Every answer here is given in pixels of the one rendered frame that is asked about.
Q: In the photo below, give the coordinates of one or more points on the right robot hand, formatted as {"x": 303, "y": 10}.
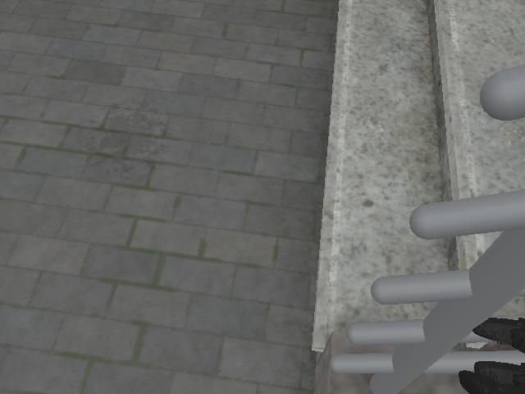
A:
{"x": 492, "y": 377}

